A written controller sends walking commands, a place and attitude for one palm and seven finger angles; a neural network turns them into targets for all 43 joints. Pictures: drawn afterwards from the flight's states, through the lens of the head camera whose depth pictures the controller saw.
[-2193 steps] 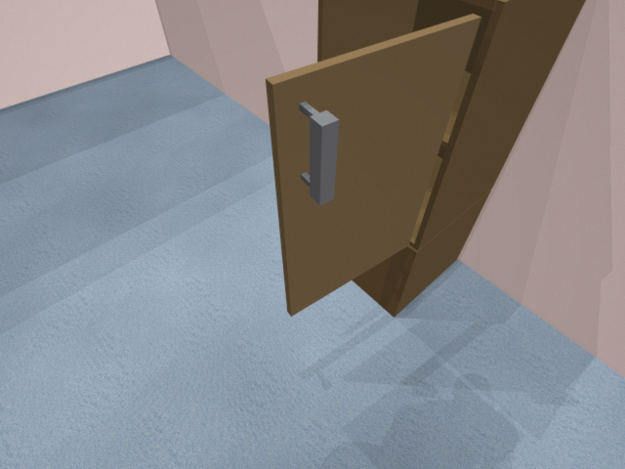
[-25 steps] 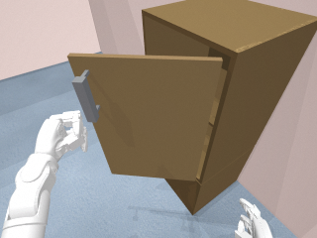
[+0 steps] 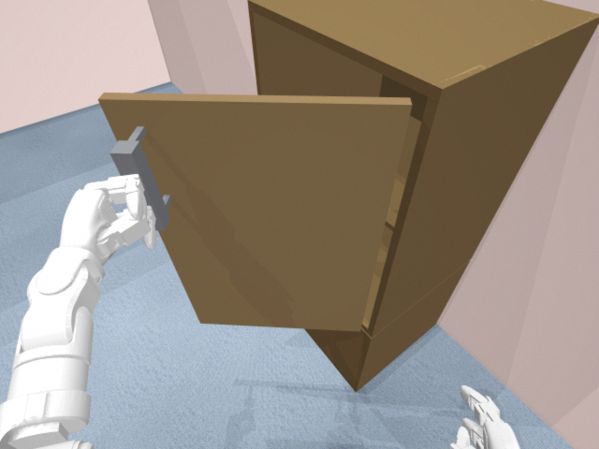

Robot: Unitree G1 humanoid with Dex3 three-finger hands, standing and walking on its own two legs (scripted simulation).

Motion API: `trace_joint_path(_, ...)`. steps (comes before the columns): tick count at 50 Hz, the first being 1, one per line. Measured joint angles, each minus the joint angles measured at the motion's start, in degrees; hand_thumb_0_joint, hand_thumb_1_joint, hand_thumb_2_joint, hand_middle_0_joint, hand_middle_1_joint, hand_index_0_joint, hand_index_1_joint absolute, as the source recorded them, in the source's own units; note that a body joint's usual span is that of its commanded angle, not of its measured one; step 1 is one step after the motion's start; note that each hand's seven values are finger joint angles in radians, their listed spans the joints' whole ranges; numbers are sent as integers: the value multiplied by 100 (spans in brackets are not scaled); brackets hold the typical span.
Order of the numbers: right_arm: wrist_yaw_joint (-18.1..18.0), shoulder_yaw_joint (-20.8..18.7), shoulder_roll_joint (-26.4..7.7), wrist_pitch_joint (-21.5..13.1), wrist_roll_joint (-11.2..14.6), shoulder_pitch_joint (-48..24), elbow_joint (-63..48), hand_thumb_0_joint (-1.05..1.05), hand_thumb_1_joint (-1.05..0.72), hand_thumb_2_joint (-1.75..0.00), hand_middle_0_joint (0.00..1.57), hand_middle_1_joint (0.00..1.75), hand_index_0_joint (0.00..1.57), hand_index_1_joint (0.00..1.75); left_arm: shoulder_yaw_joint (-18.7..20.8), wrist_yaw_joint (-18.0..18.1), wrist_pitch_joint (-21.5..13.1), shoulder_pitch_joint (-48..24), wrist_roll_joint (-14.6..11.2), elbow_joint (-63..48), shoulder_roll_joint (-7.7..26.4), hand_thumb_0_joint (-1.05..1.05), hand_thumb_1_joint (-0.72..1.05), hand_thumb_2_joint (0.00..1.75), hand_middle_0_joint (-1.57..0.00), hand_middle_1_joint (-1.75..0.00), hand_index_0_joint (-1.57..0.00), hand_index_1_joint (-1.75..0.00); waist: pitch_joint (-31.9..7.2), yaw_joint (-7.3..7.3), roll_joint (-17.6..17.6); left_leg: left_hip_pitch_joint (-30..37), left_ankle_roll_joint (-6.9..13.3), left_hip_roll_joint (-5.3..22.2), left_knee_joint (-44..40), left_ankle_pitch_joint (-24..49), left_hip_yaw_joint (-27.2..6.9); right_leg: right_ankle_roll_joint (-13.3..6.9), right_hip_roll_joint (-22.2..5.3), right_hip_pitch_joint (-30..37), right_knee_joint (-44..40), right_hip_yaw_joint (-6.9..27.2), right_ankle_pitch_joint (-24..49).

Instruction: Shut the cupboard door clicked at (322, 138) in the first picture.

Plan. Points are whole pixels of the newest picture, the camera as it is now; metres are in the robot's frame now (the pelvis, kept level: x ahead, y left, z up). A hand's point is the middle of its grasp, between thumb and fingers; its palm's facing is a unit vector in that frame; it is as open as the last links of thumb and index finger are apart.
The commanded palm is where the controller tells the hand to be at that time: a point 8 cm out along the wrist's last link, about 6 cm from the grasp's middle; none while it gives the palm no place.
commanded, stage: bring the fist close to the handle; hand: left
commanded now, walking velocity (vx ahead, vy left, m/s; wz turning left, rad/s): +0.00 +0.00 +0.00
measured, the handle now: (149, 179) +0.43 +0.24 +0.15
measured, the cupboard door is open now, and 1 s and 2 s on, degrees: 50 41 30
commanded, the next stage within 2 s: push the door shut along its arc in 0.30 s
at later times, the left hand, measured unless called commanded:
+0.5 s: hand (150, 224) +0.35 +0.21 +0.15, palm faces +0.01 -1.00 -0.06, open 3.1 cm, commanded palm +0.33 +0.25 +0.15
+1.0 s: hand (169, 192) +0.40 +0.20 +0.15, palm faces -0.12 -0.99 -0.07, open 3.1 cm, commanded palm +0.40 +0.24 +0.15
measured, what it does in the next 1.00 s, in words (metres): stands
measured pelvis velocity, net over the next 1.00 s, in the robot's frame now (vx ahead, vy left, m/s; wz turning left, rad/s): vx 0.00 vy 0.00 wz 0.01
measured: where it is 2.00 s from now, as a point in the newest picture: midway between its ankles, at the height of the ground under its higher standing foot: outside the picture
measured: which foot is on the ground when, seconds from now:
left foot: down 0.00-1.00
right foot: down 0.00-1.00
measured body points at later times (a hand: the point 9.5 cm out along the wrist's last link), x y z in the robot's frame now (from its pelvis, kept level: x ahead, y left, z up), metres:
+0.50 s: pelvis +0.00 +0.00 +0.00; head +0.00 -0.01 +0.45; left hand +0.34 +0.26 +0.15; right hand +0.18 -0.23 -0.08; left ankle -0.02 +0.13 -0.73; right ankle -0.01 -0.13 -0.73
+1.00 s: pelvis +0.00 +0.00 +0.00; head +0.02 -0.01 +0.45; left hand +0.40 +0.25 +0.16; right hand +0.10 -0.26 -0.11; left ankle -0.02 +0.13 -0.73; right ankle -0.01 -0.13 -0.73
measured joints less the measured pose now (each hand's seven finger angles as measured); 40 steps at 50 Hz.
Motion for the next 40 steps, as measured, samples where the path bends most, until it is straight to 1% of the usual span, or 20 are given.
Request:
trace_joint_path(5,42,-35,-3,43,-4,88,-26,2,-90,-90,20,30,20,30,81,-30,-72,227,-42,-139,-31,2,90,90,-130,-150,-130,-150,-65,-27,14,24,11,5,-30,-24,45,16,5,5,-29,42,-7)
trace_joint_path(9,43,-53,0,48,3,105,-41,2,-90,-90,20,30,20,30,84,-6,-67,383,-43,-278,-55,1,90,90,-130,-150,-130,-150,-64,-10,17,42,17,4,-19,-44,43,24,4,35,-38,39,-19)
trace_joint_path(17,15,-38,18,30,3,-26,-14,2,-90,-90,20,30,20,30,-108,75,-53,319,-11,-377,-142,1,90,90,-130,-150,-130,-150,-25,57,31,35,32,-26,22,-52,-10,37,-27,72,-36,-13,-26)
trace_joint_path(23,41,10,61,57,-9,-137,-49,2,-90,-90,20,30,20,30,-209,121,-21,243,20,-347,-199,1,90,90,-130,-150,-131,-150,-67,45,41,39,36,-40,15,-46,-10,42,-41,69,-26,-12,-31)
trace_joint_path(29,30,51,60,125,-8,-178,-66,2,-90,-90,20,30,20,30,-273,57,-12,-129,91,63,-121,1,90,91,-130,-150,-131,-150,-11,24,29,0,29,-44,59,-46,-42,31,-46,42,22,-42,-45)
trace_joint_path(35,5,58,15,197,-9,-111,0,2,-90,-90,20,30,20,30,-237,-193,-159,-638,108,743,94,2,89,92,-130,-150,-131,-150,23,-31,-3,-100,18,-39,105,-37,-72,14,-40,-46,66,-68,-44)
trace_joint_path(40,8,11,-58,226,-7,44,46,2,-90,-90,20,30,20,30,-268,-399,-311,-974,100,1191,198,2,90,92,-130,-150,-130,-150,10,-100,6,-186,19,-39,138,-37,-78,11,-41,-126,91,-72,-41)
